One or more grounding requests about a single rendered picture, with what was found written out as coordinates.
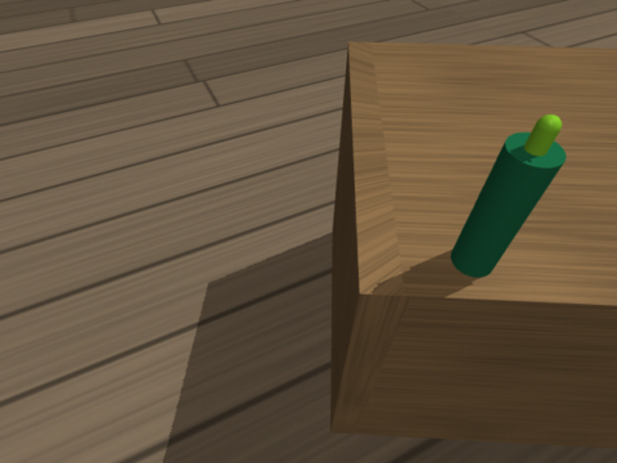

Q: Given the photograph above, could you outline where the bottle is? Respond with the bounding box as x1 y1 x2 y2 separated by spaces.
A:
451 115 566 278

